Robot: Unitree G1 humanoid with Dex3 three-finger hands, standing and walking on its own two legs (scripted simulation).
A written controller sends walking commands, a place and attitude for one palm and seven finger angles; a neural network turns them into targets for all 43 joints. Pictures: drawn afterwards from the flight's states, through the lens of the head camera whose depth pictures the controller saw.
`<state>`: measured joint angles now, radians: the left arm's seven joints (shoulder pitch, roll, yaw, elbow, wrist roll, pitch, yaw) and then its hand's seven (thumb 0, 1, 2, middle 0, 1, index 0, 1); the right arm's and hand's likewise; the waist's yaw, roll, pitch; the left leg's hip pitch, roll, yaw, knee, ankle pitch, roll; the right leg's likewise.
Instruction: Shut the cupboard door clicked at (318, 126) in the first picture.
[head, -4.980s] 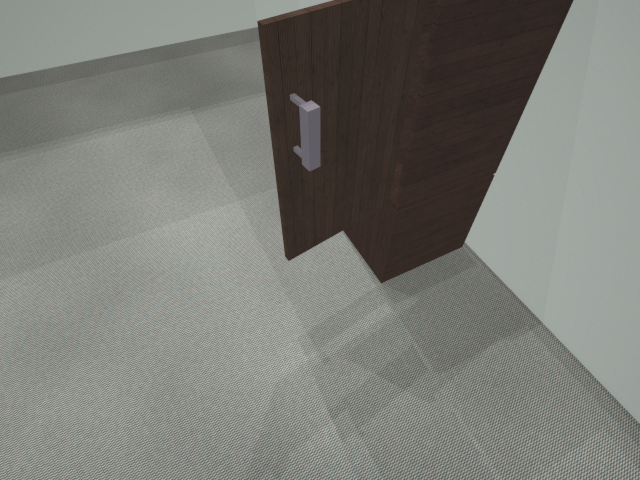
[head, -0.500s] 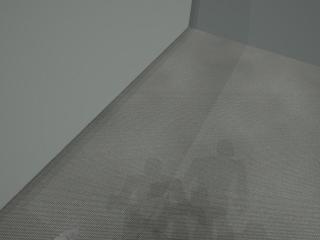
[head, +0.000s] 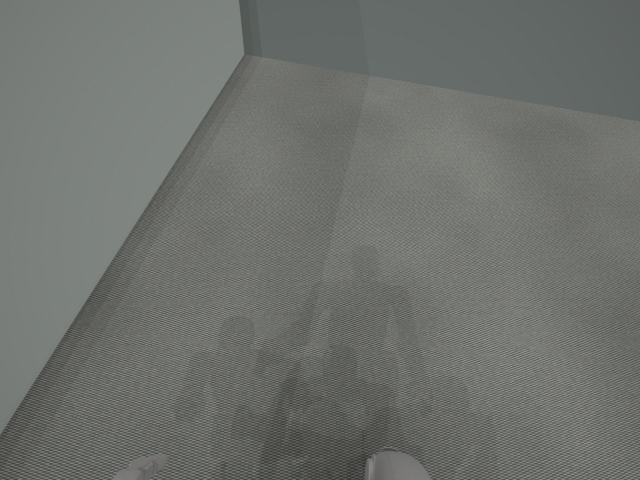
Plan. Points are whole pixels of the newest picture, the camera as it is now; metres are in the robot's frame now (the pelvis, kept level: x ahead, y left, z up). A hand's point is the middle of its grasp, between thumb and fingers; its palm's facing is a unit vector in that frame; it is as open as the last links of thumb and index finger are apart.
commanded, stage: walk around to get in front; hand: left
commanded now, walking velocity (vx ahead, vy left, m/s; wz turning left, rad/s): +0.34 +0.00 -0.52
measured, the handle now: out of the picture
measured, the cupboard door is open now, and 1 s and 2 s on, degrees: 99 99 99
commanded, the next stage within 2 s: walk to a spot facing it in 0.32 s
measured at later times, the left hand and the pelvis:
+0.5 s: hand (230, 374) +0.29 +0.16 -0.19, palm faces -0.14 -0.98 -0.17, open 7.3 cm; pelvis +0.23 -0.03 -0.01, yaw -10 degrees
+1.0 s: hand (259, 292) +0.43 +0.13 -0.16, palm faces +0.07 -0.97 -0.25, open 7.4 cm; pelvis +0.33 -0.07 -0.01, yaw +5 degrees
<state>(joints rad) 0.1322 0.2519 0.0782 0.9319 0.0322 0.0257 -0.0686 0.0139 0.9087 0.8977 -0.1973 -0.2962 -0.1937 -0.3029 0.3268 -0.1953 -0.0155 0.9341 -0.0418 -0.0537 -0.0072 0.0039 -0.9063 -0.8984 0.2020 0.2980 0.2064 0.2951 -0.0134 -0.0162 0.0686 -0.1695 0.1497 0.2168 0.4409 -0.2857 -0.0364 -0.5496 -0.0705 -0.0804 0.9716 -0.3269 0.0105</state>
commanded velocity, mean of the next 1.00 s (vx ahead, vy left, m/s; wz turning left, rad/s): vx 0.13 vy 0.00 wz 0.23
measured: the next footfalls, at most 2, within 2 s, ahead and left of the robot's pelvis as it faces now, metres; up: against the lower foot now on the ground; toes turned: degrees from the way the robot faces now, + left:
right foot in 0.16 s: +0.18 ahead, -0.14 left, +0.00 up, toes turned -11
left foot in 0.52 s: +0.38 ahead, +0.06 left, +0.00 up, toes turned -3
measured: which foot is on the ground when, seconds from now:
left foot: down 0.00-0.16, up 0.18-0.50, down 0.52-0.90, up 0.92-1.00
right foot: up 0.00-0.14, down 0.16-0.52, up 0.54-0.88, down 0.90-1.00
